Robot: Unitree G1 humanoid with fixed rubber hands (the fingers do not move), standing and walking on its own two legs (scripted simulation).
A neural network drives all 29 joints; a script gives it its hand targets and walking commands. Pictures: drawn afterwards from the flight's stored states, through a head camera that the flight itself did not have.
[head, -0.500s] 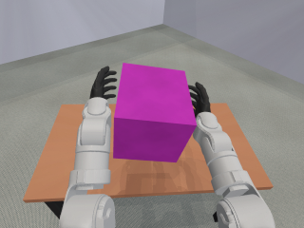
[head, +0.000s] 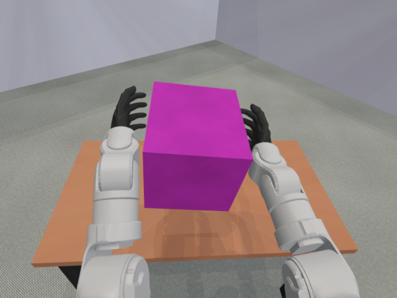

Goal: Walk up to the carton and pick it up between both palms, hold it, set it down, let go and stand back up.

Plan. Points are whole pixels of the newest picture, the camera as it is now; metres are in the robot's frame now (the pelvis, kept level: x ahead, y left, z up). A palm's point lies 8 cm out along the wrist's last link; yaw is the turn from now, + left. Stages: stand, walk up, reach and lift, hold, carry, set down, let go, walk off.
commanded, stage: hold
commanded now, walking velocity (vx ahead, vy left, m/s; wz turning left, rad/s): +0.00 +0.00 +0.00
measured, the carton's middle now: (191, 147) +0.38 +0.00 +0.14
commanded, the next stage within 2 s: none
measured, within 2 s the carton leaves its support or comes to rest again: neither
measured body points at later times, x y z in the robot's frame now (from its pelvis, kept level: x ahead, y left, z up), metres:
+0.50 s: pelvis +0.00 +0.00 +0.00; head -0.06 +0.02 +0.45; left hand +0.37 +0.13 +0.22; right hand +0.37 -0.13 +0.17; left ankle +0.00 +0.12 -0.75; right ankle +0.03 -0.12 -0.75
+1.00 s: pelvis +0.00 +0.00 +0.00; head -0.06 +0.02 +0.45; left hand +0.37 +0.14 +0.21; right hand +0.37 -0.13 +0.17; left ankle +0.00 +0.12 -0.75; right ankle +0.03 -0.12 -0.75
